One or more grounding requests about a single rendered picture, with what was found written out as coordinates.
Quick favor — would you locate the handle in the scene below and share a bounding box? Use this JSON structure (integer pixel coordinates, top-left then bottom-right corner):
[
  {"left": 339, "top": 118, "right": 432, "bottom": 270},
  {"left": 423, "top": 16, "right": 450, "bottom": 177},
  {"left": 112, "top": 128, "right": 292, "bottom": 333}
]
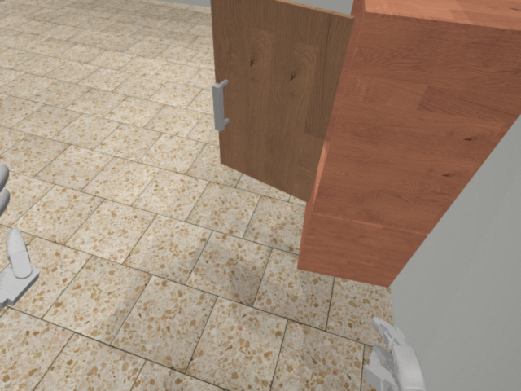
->
[{"left": 212, "top": 79, "right": 230, "bottom": 132}]

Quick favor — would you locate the right robot hand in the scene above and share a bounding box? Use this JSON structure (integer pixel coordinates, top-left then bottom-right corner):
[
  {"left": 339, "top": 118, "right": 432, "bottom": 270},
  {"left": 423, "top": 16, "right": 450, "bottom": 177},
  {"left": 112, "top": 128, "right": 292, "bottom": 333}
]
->
[{"left": 365, "top": 317, "right": 427, "bottom": 391}]

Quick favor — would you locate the left robot hand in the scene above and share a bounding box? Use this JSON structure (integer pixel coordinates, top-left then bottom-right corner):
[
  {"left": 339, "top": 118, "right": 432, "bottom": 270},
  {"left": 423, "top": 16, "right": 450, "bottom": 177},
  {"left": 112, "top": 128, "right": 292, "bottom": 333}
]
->
[{"left": 0, "top": 164, "right": 40, "bottom": 311}]

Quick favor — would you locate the cupboard door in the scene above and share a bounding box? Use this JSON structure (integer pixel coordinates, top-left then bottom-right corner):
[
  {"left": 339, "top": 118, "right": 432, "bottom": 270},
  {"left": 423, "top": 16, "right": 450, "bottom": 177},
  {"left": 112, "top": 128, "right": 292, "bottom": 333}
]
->
[{"left": 211, "top": 0, "right": 355, "bottom": 203}]

